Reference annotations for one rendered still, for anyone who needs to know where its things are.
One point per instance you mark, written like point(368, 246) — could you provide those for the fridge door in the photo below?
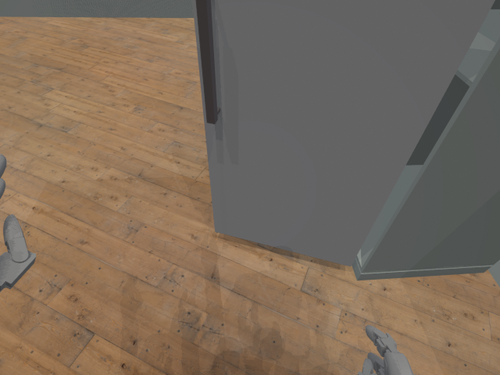
point(322, 103)

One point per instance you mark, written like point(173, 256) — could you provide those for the handle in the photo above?
point(205, 31)

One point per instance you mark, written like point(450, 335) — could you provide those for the robot right hand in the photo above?
point(394, 363)

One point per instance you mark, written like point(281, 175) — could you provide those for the robot left hand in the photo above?
point(18, 260)

